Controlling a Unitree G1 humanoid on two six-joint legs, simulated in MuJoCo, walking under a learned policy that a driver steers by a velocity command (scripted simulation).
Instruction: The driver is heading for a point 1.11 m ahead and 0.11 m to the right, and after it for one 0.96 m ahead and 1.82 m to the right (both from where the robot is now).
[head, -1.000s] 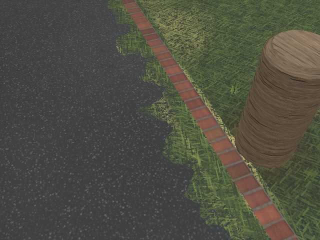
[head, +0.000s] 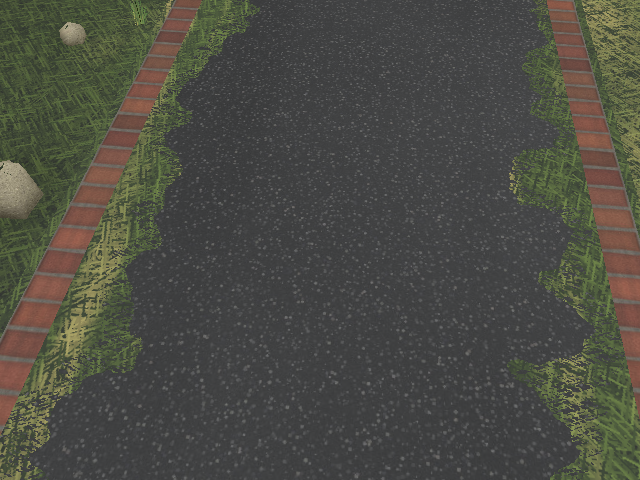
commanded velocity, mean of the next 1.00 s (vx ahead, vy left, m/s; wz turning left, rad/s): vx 0.50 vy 0.00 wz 0.06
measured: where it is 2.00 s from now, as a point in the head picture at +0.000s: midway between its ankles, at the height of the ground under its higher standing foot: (317, 256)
